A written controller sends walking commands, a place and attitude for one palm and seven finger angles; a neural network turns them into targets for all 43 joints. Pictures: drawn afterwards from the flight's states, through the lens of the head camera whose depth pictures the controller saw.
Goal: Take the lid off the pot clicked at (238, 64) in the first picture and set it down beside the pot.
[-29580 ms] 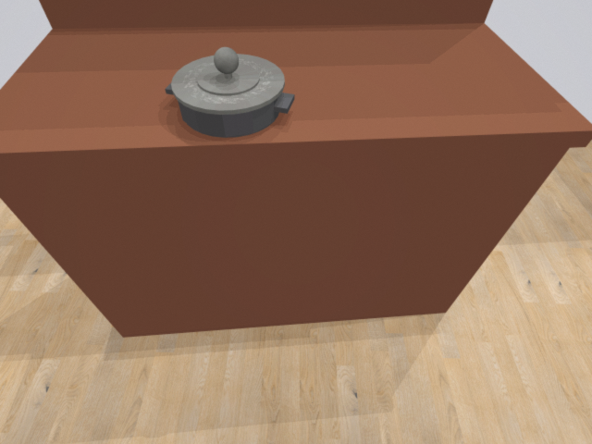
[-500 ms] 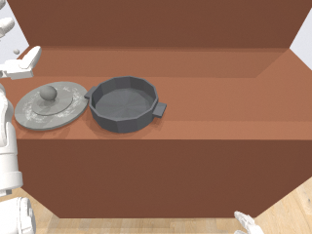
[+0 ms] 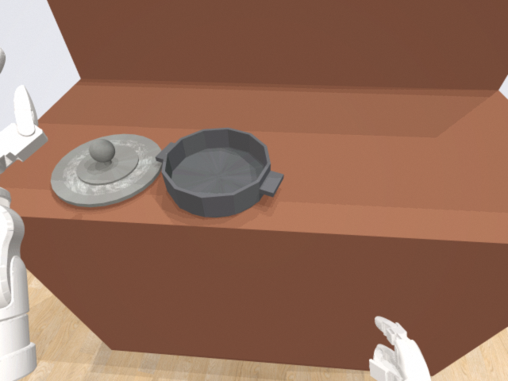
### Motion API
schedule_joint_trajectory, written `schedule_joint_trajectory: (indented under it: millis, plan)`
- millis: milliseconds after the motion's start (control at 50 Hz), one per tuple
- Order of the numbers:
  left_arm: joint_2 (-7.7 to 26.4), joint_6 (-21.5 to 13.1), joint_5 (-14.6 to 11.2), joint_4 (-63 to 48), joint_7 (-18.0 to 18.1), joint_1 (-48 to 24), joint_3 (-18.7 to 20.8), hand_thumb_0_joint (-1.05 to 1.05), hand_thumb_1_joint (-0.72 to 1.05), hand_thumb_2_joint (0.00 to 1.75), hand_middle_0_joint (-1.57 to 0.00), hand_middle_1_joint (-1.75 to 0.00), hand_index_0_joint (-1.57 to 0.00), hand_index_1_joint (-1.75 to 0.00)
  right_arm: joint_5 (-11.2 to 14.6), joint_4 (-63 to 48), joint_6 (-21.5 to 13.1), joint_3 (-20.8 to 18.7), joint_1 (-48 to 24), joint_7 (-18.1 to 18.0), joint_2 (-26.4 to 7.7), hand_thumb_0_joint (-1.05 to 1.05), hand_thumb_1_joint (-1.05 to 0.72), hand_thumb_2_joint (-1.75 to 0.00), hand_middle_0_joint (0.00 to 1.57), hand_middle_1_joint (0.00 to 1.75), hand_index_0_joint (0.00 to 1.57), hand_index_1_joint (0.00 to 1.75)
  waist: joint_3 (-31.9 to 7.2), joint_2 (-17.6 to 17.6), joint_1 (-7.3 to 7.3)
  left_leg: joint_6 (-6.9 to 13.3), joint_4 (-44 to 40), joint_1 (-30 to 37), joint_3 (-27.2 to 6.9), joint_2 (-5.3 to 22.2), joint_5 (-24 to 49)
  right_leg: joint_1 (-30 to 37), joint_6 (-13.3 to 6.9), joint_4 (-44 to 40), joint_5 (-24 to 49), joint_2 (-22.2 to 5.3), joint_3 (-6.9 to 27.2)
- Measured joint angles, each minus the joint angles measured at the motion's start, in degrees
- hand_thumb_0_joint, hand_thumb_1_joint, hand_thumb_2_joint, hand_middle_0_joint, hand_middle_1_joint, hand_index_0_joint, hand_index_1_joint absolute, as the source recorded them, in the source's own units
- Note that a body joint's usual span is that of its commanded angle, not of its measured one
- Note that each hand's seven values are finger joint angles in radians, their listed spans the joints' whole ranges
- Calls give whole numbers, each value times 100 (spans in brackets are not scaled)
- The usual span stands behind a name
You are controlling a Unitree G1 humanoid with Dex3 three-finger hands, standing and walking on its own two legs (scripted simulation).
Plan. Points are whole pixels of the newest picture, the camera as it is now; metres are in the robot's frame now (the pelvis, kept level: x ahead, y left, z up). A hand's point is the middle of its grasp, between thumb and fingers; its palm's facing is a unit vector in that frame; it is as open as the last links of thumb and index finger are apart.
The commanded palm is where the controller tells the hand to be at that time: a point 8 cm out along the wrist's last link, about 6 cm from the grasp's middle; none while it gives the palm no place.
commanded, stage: draw the hand back to the body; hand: left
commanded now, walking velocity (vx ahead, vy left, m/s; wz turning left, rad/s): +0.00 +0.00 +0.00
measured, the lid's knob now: (102, 150) +0.46 +0.35 +0.12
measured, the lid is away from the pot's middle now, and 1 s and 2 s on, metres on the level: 0.22 0.22 0.22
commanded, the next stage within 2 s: step back with the hand held close in 0.86 s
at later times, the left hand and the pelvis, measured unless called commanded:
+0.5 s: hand out of the picture +0.21 +0.27 +0.29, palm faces +0.51 -0.83 -0.24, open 7.4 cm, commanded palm +0.15 +0.30 +0.28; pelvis -0.01 +0.02 +0.00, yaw +0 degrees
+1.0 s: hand out of the picture +0.15 +0.26 +0.28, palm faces +0.53 -0.80 -0.28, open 7.4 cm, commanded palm +0.10 +0.30 +0.28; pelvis -0.03 +0.02 +0.00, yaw +1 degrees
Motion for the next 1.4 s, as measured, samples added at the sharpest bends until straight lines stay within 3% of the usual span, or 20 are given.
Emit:
schedule_joint_trajectory:
  millis: [240, 760, 980, 1140, 1300, 1400]
  plan:
    - [-184, -76, -53, -883, 8, 737, 47, 1, 86, 91, -22, -31, -21, -31, -60, 100, -61, 22, -7, 9, 110, 1, -91, -90, 20, 30, 20, 30, 62, -30, 51, 49, -110, 141, 43, -51, 69, 132, 53, -107, 71, -61, 34]
    - [-254, -434, -89, -2618, -82, 2705, 111, 1, 89, 90, -21, -31, -21, -30, -173, 120, -258, -27, 32, 44, 214, 1, -91, -90, 20, 30, 20, 30, 113, -44, 86, 124, -110, 218, 15, -107, 198, 295, 144, -251, 248, -118, -8]
    - [-357, -458, -43, -2582, -23, 2588, 78, 1, 89, 90, -21, -31, -21, -30, -196, 169, -337, 16, 0, 19, 260, 1, -91, -90, 20, 30, 20, 30, 184, -19, 131, 122, -140, 243, -40, -121, 276, 326, 144, -253, 291, -125, -67]
    - [-169, -804, 195, -2815, 146, 2835, 157, 1, 89, 90, -21, -31, -21, -30, -67, -261, 109, -109, 86, -16, 78, 1, -91, -90, 21, 30, 20, 30, -62, 92, -121, 177, 489, -593, -42, -23, 41, -314, 217, -69, 300, -20, -55]
    - [259, -665, 235, -3237, 223, 3423, 380, 1, 88, 90, -21, -31, -21, -30, -29, -577, 432, -293, 189, -108, 56, 1, -91, -90, 20, 30, 20, 30, 188, -244, -410, 345, 491, -964, 184, -172, 167, -936, 381, 380, 229, -189, 132]
    - [610, -700, 239, -3780, 284, 3872, 681, 1, 88, 90, -21, -31, -21, -31, -53, -678, 409, -282, 265, -63, 158, 1, -91, -90, 20, 30, 20, 30, 309, -434, -438, 389, 590, -1259, 205, -217, 278, -1338, 301, 733, 177, -233, 96]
